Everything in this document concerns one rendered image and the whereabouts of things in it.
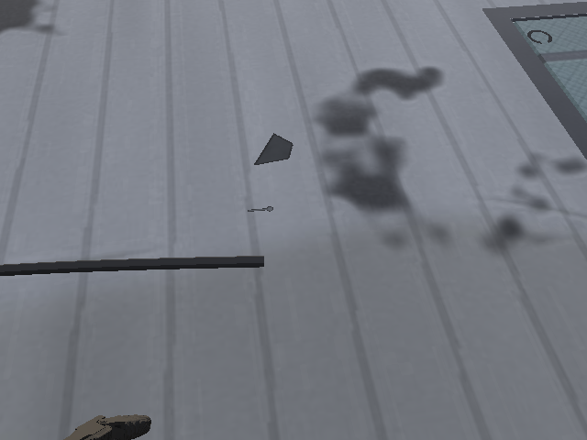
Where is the robot left hand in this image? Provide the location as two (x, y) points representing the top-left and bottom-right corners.
(63, 414), (151, 440)

